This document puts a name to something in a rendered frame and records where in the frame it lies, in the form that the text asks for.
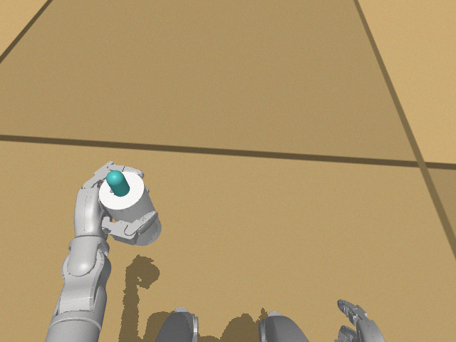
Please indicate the left robot arm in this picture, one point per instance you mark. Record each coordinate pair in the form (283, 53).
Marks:
(79, 312)

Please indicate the right robot hand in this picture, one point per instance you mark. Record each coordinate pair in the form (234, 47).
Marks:
(366, 329)

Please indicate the left robot hand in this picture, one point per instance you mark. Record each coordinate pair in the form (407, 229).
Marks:
(92, 218)

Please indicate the bottle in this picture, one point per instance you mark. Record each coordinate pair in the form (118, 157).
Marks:
(125, 197)

